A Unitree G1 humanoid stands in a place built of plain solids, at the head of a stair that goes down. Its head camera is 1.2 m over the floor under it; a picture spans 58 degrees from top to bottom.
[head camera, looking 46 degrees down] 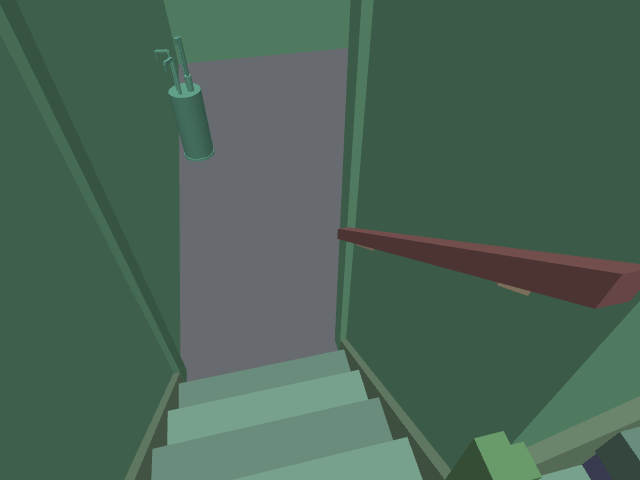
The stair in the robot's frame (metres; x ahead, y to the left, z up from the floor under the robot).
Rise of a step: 0.20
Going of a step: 0.22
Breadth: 0.83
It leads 12 degrees to the left of straight ahead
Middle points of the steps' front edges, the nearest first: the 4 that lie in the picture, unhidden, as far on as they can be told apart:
0.40 0.13 -0.20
0.62 0.18 -0.40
0.83 0.23 -0.59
1.05 0.28 -0.79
